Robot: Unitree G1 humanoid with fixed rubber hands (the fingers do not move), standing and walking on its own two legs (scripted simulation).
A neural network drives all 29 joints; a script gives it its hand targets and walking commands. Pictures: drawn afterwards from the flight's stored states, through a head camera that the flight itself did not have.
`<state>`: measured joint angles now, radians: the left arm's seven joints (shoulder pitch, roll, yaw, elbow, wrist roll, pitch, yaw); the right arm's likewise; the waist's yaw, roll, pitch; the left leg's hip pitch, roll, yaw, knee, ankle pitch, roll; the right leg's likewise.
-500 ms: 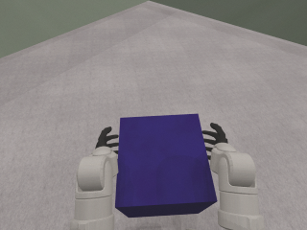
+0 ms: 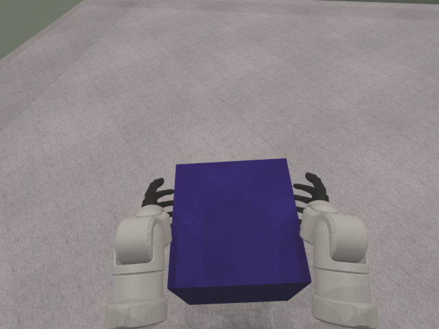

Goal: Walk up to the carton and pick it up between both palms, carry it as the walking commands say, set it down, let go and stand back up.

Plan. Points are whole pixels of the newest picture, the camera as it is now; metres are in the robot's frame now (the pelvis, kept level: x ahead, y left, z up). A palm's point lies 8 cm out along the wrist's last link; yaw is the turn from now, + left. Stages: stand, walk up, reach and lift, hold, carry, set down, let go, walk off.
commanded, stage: carry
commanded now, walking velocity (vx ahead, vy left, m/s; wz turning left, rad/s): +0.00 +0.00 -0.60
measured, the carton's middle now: (234, 236) +0.31 -0.01 -0.03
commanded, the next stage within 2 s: none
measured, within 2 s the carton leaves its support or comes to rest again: neither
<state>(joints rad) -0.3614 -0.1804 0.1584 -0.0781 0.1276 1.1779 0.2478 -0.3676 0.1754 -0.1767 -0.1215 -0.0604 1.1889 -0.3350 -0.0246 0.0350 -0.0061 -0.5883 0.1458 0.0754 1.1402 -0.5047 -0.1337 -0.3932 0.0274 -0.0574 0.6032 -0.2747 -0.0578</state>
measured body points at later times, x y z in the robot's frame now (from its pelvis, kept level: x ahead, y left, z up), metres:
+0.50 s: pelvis -0.06 +0.06 +0.02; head -0.05 +0.10 +0.47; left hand +0.27 +0.13 +0.09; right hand +0.21 -0.15 +0.12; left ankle -0.05 +0.14 -0.73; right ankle -0.09 -0.10 -0.62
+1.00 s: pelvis -0.14 +0.01 +0.00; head -0.12 -0.02 +0.45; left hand +0.20 -0.06 +0.06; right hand +0.03 -0.29 +0.06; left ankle -0.06 +0.14 -0.66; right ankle -0.16 -0.07 -0.73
